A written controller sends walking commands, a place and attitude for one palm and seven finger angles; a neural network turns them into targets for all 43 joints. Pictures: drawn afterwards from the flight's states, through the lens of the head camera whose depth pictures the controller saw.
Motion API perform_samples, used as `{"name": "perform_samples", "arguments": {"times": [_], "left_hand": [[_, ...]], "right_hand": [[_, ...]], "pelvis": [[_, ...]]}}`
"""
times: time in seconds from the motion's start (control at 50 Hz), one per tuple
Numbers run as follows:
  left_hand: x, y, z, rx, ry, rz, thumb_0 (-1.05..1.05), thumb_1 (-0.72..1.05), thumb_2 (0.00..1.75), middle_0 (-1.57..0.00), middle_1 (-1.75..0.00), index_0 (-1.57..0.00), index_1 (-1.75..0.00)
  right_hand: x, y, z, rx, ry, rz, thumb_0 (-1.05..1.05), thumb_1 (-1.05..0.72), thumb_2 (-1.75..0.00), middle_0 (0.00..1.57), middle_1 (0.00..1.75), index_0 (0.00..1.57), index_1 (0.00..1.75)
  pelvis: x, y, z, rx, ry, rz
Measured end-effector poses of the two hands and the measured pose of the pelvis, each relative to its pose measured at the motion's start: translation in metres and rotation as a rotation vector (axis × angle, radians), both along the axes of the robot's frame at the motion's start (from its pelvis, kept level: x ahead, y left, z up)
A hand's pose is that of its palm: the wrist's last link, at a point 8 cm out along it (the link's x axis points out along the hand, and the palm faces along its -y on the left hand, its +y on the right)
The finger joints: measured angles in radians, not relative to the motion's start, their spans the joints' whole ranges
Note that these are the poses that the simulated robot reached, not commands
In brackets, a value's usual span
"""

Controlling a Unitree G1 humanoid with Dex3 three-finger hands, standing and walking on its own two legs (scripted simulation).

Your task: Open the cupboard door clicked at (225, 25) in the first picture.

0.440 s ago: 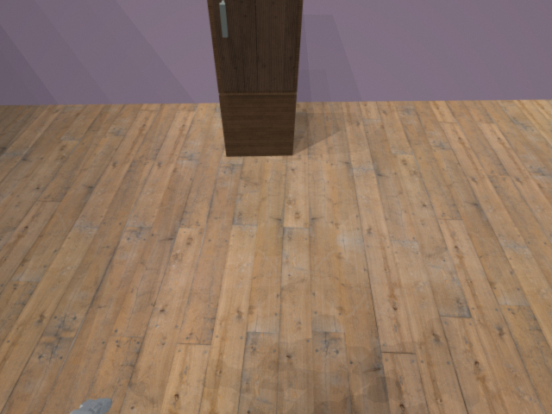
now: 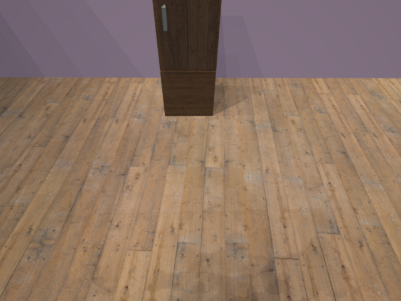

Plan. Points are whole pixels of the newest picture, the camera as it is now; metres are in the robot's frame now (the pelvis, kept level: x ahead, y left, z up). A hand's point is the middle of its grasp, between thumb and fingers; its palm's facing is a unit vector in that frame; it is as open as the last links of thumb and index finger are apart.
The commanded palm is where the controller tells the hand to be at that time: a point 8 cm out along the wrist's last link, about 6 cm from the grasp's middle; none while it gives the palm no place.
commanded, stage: stand and wait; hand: left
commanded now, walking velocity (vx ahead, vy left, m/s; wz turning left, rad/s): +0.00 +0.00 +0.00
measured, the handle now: (164, 17) +1.51 +0.29 -0.02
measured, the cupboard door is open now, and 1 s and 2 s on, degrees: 0 0 0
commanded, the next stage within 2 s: look at it before walking up in 0.40 s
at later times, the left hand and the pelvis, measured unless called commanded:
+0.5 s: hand out of the picture +0.07 +0.24 -0.15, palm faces -0.03 -0.94 -0.33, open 7.4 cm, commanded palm none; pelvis -0.01 +0.00 +0.00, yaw +0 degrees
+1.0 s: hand out of the picture +0.06 +0.25 -0.15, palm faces -0.03 -0.94 -0.33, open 7.4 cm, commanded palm none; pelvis -0.01 +0.00 +0.00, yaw +0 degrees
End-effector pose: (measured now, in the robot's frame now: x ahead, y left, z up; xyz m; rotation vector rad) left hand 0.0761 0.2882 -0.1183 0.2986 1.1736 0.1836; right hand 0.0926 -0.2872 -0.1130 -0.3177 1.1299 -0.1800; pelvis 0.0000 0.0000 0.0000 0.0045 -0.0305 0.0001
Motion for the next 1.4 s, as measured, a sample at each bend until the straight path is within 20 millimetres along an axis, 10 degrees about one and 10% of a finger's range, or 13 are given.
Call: {"name": "perform_samples", "arguments": {"times": [0.34,1.4], "left_hand": [[-0.021,0.004,0.000,0.009,0.048,0.006,0.00,0.91,0.90,-0.21,-0.30,-0.20,-0.30],[-0.020,-0.004,-0.002,0.000,0.046,0.016,0.00,0.91,0.90,-0.20,-0.30,-0.20,-0.30]], "right_hand": [[-0.042,-0.008,-0.004,-0.005,0.091,-0.033,0.01,-0.90,-0.90,0.20,0.30,0.21,0.30],[-0.031,0.000,-0.006,0.013,0.081,-0.022,0.00,-0.90,-0.90,0.20,0.30,0.21,0.30]], "pelvis": [[-0.010,-0.002,0.003,-0.002,-0.005,-0.002],[-0.004,-0.002,0.003,-0.004,-0.002,-0.001]]}}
